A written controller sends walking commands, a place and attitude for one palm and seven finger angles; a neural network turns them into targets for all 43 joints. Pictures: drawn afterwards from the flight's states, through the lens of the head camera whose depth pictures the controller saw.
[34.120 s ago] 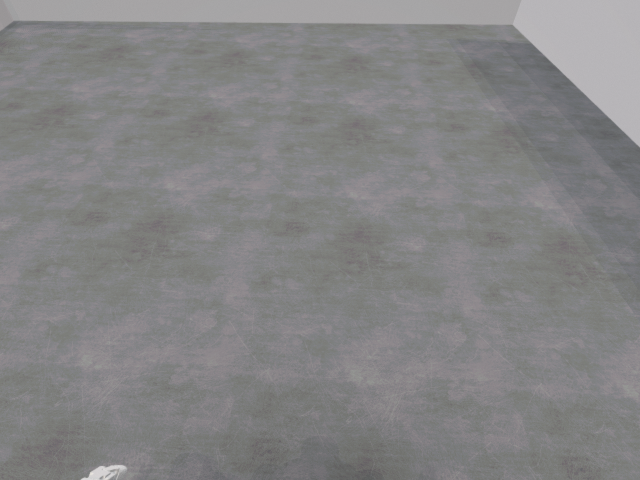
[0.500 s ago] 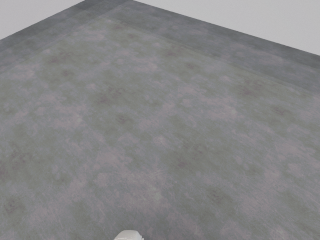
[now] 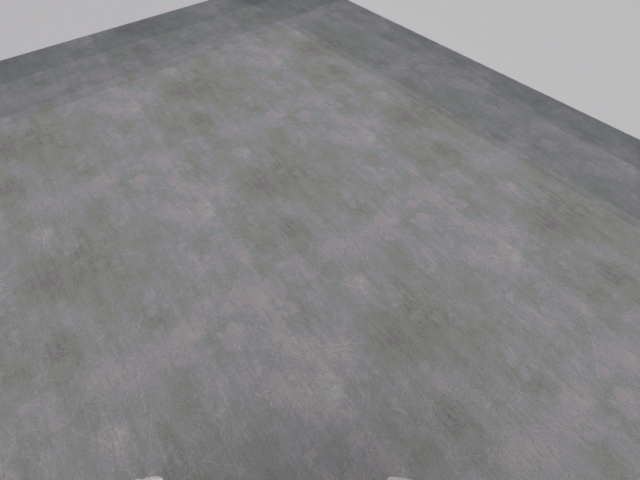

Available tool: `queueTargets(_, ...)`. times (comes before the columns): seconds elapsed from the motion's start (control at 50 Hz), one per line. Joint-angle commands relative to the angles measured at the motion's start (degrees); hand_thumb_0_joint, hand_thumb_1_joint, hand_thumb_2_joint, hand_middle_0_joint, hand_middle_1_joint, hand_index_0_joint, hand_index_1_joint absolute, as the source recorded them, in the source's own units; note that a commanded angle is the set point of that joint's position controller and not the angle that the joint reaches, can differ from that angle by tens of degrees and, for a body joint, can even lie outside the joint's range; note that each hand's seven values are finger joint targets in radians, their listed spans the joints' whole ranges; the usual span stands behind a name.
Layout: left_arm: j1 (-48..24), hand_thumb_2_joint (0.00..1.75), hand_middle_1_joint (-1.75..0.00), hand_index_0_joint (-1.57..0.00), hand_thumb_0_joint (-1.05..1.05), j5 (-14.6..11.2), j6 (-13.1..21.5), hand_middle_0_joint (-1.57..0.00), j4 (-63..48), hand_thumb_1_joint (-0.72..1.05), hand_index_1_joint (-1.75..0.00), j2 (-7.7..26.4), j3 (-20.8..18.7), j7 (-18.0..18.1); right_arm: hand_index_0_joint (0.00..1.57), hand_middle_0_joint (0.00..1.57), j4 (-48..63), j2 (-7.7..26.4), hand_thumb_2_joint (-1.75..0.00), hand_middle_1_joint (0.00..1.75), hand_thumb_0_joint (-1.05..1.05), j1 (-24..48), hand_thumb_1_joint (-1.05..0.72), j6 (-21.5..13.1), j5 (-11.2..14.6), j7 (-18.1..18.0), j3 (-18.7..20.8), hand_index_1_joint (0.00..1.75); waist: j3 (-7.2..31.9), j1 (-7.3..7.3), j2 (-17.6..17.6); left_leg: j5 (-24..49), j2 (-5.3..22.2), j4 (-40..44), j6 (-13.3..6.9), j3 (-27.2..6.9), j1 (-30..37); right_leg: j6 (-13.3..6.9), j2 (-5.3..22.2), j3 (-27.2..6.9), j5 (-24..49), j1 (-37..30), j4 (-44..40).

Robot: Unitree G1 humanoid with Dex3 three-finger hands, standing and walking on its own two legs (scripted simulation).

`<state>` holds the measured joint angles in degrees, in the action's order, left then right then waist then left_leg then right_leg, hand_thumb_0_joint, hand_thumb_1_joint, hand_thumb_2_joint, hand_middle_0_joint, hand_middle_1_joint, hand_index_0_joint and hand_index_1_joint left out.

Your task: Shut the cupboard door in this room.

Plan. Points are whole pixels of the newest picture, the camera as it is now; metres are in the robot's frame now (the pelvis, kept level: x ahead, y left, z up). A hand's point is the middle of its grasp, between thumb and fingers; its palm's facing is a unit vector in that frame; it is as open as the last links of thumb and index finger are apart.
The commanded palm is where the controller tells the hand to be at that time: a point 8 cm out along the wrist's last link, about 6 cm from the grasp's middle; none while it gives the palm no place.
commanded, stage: turn or walk to find it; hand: left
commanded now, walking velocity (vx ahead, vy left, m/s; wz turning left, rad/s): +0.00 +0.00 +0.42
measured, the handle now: out of the picture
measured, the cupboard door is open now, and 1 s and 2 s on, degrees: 91 91 91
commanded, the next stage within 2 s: none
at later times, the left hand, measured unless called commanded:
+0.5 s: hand out of the picture -0.02 +0.19 -0.18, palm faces +0.26 -0.94 -0.23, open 7.3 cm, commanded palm none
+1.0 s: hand out of the picture +0.02 +0.22 -0.16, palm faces +0.41 -0.87 -0.26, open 7.3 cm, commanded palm none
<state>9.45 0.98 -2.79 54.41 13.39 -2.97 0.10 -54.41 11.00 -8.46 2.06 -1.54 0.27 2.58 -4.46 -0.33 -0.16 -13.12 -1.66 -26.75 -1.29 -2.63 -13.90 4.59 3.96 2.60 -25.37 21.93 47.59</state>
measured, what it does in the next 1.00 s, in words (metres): steps on the spot, turning left: right foot, then left foot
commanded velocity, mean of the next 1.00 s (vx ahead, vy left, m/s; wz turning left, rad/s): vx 0.00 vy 0.00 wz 0.42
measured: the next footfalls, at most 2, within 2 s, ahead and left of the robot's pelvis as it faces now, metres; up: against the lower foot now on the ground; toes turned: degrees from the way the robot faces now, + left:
right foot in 0.08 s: +0.04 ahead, -0.13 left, +0.00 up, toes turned -2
left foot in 0.52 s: -0.01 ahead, +0.11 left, +0.00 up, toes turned +19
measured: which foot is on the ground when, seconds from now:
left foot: down 0.00-0.10, up 0.12-0.50, down 0.52-1.00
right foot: up 0.00-0.06, down 0.08-0.54, up 0.56-0.98, down 1.00-1.00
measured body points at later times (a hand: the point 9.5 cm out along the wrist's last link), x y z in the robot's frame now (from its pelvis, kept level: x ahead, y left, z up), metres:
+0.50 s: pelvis -0.01 -0.01 -0.01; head +0.04 +0.01 +0.44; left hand -0.03 +0.24 -0.16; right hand +0.12 -0.24 -0.15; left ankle -0.06 +0.11 -0.72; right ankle +0.00 -0.13 -0.74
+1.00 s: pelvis +0.01 -0.01 -0.01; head +0.05 +0.00 +0.44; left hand +0.00 +0.26 -0.14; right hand +0.15 -0.21 -0.16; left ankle -0.05 +0.10 -0.74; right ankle +0.04 -0.11 -0.74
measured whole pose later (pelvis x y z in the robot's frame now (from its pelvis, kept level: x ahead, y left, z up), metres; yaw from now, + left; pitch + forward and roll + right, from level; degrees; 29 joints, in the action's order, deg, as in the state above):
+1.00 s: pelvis +0.01 -0.01 -0.01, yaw +25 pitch +1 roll +1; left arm 6.9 0.6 -1.5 52.6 12.3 -2.2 0.2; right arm -55.4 11.1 -11.7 2.3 -1.4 0.1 3.4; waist -4.2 1.2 0.7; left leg -15.7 -3.6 -29.8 -0.3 -5.7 -15.4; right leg 4.1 2.1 3.3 -17.8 16.4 33.1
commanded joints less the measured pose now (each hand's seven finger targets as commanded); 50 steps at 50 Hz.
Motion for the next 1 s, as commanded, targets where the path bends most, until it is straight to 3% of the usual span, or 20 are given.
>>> queueTargets(0.0,3.4,0.90,-0.30,-0.20,0.00,-0.6,1.9,-0.20,-3.6,0.90,-0.30,4.0,-1.0,0.7,0.20,0.20,3.3,11.9,-0.90,0.30,0.00,-0.3,-0.90,-0.9,0.2,-0.9,3.6,0.30,6.7,0.03,9.3,22.0,12.5,3.2,-7.2,-13.8,2.9,-0.5,-2.1,1.6,4.7,-5.9,-12.8)
queueTargets(0.04,7.1,0.90,-0.30,-0.20,0.00,-0.4,2.9,-0.20,-2.9,0.90,-0.30,6.1,-1.4,1.1,0.20,0.20,3.7,9.9,-0.90,0.30,0.00,-0.4,-0.90,-0.9,0.9,-0.6,3.3,0.30,8.3,-1.84,4.1,13.2,8.3,-2.9,-3.0,-11.7,-4.4,-1.3,1.0,-0.5,14.9,-17.4,-26.7)
queueTargets(0.06,8.1,0.90,-0.30,-0.20,0.00,0.4,3.5,-0.20,-2.9,0.90,-0.30,10.6,-2.3,1.6,0.20,0.20,4.2,6.4,-0.90,0.30,0.00,-1.8,-0.90,-1.1,1.4,-0.2,2.9,0.30,9.4,-2.07,-8.7,-1.4,2.0,-12.7,0.8,-4.7,-14.5,-5.1,13.4,-12.3,19.6,-25.0,-30.1)
queueTargets(0.08,7.7,0.90,-0.30,-0.20,0.00,0.6,3.2,-0.20,-3.8,0.90,-0.30,13.5,-2.7,1.6,0.20,0.20,5.9,5.8,-0.90,0.30,0.00,-0.2,-0.90,-0.8,1.1,-0.2,2.8,0.30,6.3,-2.86,-15.1,-20.4,-2.0,-24.5,2.7,-0.3,-18.0,-11.5,23.7,-18.9,25.5,-19.8,-31.0)
queueTargets(0.1,6.8,0.90,-0.30,-0.20,0.00,0.0,3.5,-0.20,-4.3,0.90,-0.30,11.7,-3.0,1.8,0.20,0.20,5.1,7.9,-0.90,0.30,0.00,0.1,-0.90,0.4,0.4,-0.4,3.4,0.30,5.1,-2.75,-17.3,-20.5,0.4,-33.3,2.4,-3.9,-17.2,-13.2,23.1,-19.4,22.5,-12.7,-32.6)
queueTargets(0.16,-0.8,0.90,-0.30,-0.20,0.00,0.0,3.2,-0.20,-6.1,0.90,-0.30,7.2,-1.8,1.8,0.20,0.20,1.7,6.9,-0.90,0.30,0.00,-3.0,-0.90,1.1,0.4,0.6,3.6,0.30,1.8,1.46,-6.4,-10.3,2.4,-43.6,3.4,-2.1,-17.2,-10.9,15.7,-7.5,19.4,-9.2,-30.9)
queueTargets(0.2,0.6,0.90,-0.30,-0.20,0.00,0.1,3.8,-0.20,-6.0,0.90,-0.30,6.5,-1.7,1.8,0.20,0.20,1.2,6.2,-0.90,0.30,0.00,-3.7,-0.90,1.1,0.3,0.7,3.2,0.30,2.9,0.87,-9.2,-8.3,2.7,-42.7,4.6,-0.4,-17.4,-10.2,14.1,-3.7,25.1,-12.1,-29.8)
queueTargets(0.38,8.4,0.90,-0.30,-0.20,0.00,0.7,3.4,-0.20,-2.3,0.90,-0.30,10.5,-2.9,1.6,0.20,0.20,2.3,4.7,-0.90,0.30,0.00,2.9,-0.90,0.1,1.2,0.5,1.3,0.30,6.4,-3.17,-10.9,-14.3,3.2,-19.9,5.0,5.4,-12.0,-12.6,16.8,0.1,42.1,-21.5,-24.1)
queueTargets(0.46,6.0,0.90,-0.30,-0.20,0.00,0.4,2.9,-0.20,-1.6,0.90,-0.30,10.9,-3.1,1.5,0.20,0.20,1.7,5.3,-0.90,0.30,0.00,-0.9,-0.90,-0.7,1.1,0.3,1.2,0.30,7.6,-0.52,-10.7,-4.6,2.7,-3.3,3.8,7.7,-1.5,-9.0,15.8,3.6,37.9,-17.5,-18.3)
queueTargets(0.48,5.9,0.90,-0.30,-0.20,0.00,-0.2,2.5,-0.20,-1.9,0.90,-0.30,10.0,-3.1,1.4,0.20,0.20,1.2,7.4,-0.90,0.30,0.00,-3.1,-0.90,-1.3,1.0,0.4,1.7,0.30,8.5,1.09,-5.7,4.0,4.2,4.3,2.9,6.5,6.3,-6.3,14.3,5.8,32.5,-12.0,-12.9)
queueTargets(0.5,7.1,0.90,-0.30,-0.20,0.00,-0.5,2.0,-0.20,-3.2,0.90,-0.30,7.0,-2.7,1.1,0.20,0.20,1.5,13.0,-0.90,0.30,0.00,-5.1,-0.90,-1.9,0.5,0.2,3.0,0.30,10.4,1.97,9.3,18.3,16.1,6.5,-2.2,-9.2,15.5,-2.1,7.6,8.9,12.7,0.8,-2.4)
queueTargets(0.52,4.6,0.90,-0.30,-0.20,0.00,-0.3,1.7,-0.20,-5.1,0.90,-0.30,4.1,-1.2,1.0,0.20,0.20,1.1,17.1,-0.90,0.30,0.00,-8.0,-0.90,-1.3,0.7,-0.1,3.9,0.30,9.3,3.48,18.3,35.4,25.8,7.4,-9.2,-18.1,15.5,-0.2,3.3,6.6,-13.5,8.4,6.7)
queueTargets(0.54,0.8,0.90,-0.30,-0.20,0.00,0.0,0.8,-0.20,-4.9,0.90,-0.30,4.5,-1.2,1.6,0.20,0.20,-0.1,16.1,-0.90,0.30,0.00,-9.4,-0.90,-1.4,0.6,-1.0,3.9,0.30,9.3,4.85,17.0,35.5,24.5,7.2,-10.1,-17.8,13.1,-0.5,3.3,0.6,-12.5,8.7,11.8)
queueTargets(0.56,-1.0,0.90,-0.30,-0.20,0.00,-0.2,0.7,-0.20,-4.5,0.90,-0.30,4.7,-1.4,1.4,0.20,0.20,0.2,14.9,-0.90,0.30,0.00,-7.1,-0.90,-1.2,0.5,-1.5,3.6,0.30,6.5,3.81,14.8,31.1,22.5,7.1,-10.1,-16.0,10.4,-0.6,3.3,-0.6,-9.3,10.2,15.1)
queueTargets(0.6,0.6,0.90,-0.30,-0.20,0.00,-0.1,0.9,-0.20,-2.5,0.90,-0.30,5.1,-1.7,0.6,0.20,0.20,1.7,11.8,-0.90,0.30,0.00,-2.1,-0.90,-1.5,0.3,-1.7,2.5,0.30,4.4,1.27,9.2,27.7,17.2,7.2,-8.2,-10.0,8.3,-0.3,3.0,-1.0,-1.4,9.7,16.8)
queueTargets(0.66,2.0,0.90,-0.30,-0.20,0.00,-0.2,0.9,-0.20,-1.6,0.90,-0.30,5.2,-1.6,0.3,0.20,0.20,2.2,11.2,-0.90,0.30,0.00,-1.8,-0.90,-2.0,0.7,-1.6,2.2,0.30,5.2,0.47,7.4,27.7,14.9,7.8,-7.1,-7.3,8.9,0.4,2.6,-0.8,2.1,8.4,15.6)
queueTargets(0.82,-2.6,0.90,-0.30,-0.20,0.00,-0.3,1.0,-0.20,-4.7,0.90,-0.30,4.2,-1.1,0.6,0.20,0.20,2.2,11.7,-0.90,0.30,0.00,-4.0,-0.90,-1.4,0.2,-1.2,3.2,0.30,5.0,2.22,8.8,25.3,14.4,6.5,-8.5,-12.6,8.4,0.7,0.3,-0.5,-0.2,5.4,3.4)
queueTargets(0.94,3.0,0.90,-0.30,-0.20,0.00,-0.8,2.3,-0.20,-4.1,0.90,-0.30,4.5,-1.1,1.0,0.20,0.20,3.0,11.1,-0.90,0.30,0.00,-2.0,-0.90,-1.1,0.5,-1.0,3.6,0.30,8.0,-0.72,8.1,24.7,10.8,0.2,-5.8,-15.3,1.6,-0.7,-2.1,0.9,10.5,-10.5,-19.4)
queueTargets(0.96,5.3,0.90,-0.30,-0.20,0.00,-0.5,3.0,-0.20,-3.6,0.90,-0.30,6.1,-1.4,1.2,0.20,0.20,3.0,9.8,-0.90,0.30,0.00,-2.1,-0.90,-1.2,0.9,-0.8,3.5,0.30,9.1,-1.75,4.2,18.1,8.4,-3.6,-3.2,-13.8,-2.4,-1.2,0.5,-1.1,16.9,-17.2,-26.9)
queueTargets(0.98,7.2,0.90,-0.30,-0.20,0.00,0.3,3.6,-0.20,-3.2,0.90,-0.30,10.4,-2.1,1.7,0.20,0.20,3.7,6.4,-0.90,0.30,0.00,-3.3,-0.90,-1.5,1.4,-0.4,3.0,0.30,10.9,-2.08,-8.5,1.4,2.0,-13.2,0.7,-6.1,-12.3,-4.9,13.0,-12.3,23.9,-25.7,-29.2)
